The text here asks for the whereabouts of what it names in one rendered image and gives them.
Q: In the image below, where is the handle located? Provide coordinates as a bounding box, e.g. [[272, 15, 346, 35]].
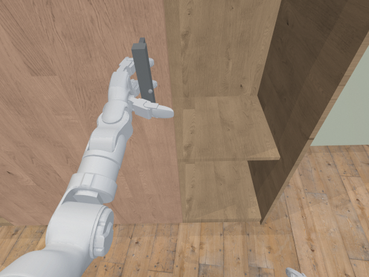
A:
[[131, 38, 156, 103]]

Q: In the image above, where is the left robot upper arm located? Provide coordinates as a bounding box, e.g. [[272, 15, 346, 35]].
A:
[[0, 201, 114, 277]]

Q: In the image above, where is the robot left forearm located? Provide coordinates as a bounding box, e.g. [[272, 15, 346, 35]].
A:
[[46, 100, 133, 244]]

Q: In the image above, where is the robot left hand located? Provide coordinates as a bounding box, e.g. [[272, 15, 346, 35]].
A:
[[108, 57, 174, 119]]

